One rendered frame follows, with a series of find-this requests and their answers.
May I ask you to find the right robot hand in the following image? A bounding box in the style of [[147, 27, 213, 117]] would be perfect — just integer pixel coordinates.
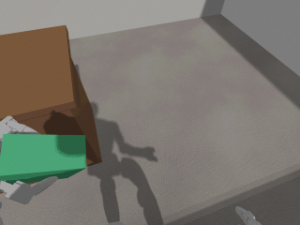
[[235, 206, 262, 225]]

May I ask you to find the sponge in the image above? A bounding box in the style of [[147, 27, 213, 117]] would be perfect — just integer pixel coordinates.
[[0, 134, 87, 185]]

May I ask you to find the left robot hand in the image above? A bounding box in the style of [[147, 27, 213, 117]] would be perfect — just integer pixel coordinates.
[[0, 115, 58, 204]]

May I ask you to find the table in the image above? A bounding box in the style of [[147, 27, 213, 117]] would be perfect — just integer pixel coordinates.
[[0, 25, 102, 194]]

